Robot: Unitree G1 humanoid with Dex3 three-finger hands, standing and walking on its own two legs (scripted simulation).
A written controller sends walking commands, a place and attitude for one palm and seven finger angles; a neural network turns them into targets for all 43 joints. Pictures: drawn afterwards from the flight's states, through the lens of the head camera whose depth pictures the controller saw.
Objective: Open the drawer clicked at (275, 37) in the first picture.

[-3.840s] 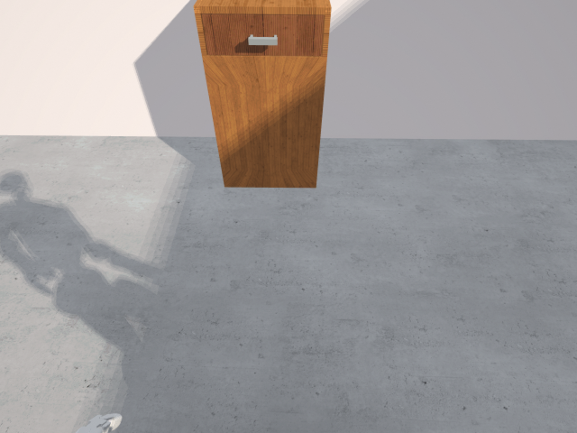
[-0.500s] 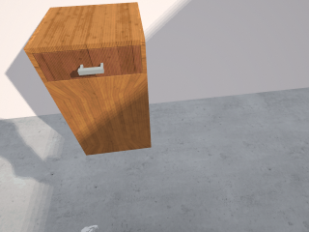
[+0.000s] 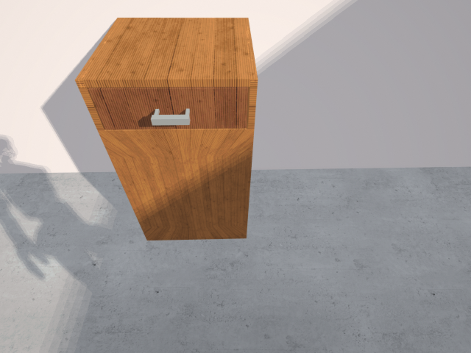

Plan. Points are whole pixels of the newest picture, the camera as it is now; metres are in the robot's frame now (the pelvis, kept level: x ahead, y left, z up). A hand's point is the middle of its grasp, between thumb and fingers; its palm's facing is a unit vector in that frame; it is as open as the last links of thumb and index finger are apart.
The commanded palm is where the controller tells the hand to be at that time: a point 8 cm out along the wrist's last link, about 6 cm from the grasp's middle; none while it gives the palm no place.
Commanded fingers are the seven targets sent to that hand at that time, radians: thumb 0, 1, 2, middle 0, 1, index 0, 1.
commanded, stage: take the last steps up to it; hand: left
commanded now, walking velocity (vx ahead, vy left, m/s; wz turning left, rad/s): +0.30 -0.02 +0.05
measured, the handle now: (171, 115) +0.72 +0.21 -0.02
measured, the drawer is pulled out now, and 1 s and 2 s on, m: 0.00 0.00 0.00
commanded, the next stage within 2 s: come to a stop and stand still in 0.48 s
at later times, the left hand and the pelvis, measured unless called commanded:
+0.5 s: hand out of the picture +0.04 +0.11 -0.18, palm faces +0.18 -0.98 -0.10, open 7.4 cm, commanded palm none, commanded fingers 0.00 0.90 0.90 -0.20 -0.30 -0.20 -0.30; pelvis +0.14 -0.01 -0.01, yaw +3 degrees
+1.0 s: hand (165, 292) +0.28 +0.17 -0.17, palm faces +0.02 -0.96 -0.29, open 7.4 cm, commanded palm none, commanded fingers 0.00 0.90 0.90 -0.20 -0.30 -0.20 -0.30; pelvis +0.20 -0.03 -0.01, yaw +1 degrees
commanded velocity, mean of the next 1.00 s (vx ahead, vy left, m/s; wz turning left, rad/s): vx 0.05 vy -0.01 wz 0.02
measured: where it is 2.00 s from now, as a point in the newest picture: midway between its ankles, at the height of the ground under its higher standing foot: outside the picture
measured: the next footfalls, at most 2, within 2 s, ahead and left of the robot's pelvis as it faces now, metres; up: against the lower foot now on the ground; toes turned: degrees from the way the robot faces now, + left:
right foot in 0.08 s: +0.09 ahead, -0.13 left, +0.00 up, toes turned -7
left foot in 0.54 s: +0.27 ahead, +0.12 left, +0.00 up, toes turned +11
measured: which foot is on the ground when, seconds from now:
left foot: down 0.00-0.08, up 0.10-0.52, down 0.54-0.96, up 0.98-1.00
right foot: up 0.00-0.06, down 0.08-0.54, up 0.56-0.92, down 0.94-1.00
